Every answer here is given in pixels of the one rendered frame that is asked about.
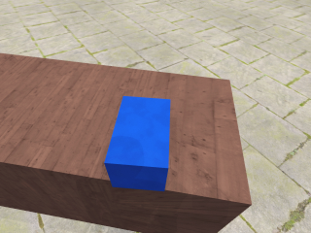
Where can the carton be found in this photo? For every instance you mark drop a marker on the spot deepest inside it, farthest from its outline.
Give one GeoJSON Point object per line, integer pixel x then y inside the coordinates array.
{"type": "Point", "coordinates": [138, 154]}

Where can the pedestal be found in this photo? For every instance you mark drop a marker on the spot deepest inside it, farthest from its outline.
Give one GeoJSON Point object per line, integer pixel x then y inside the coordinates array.
{"type": "Point", "coordinates": [57, 118]}

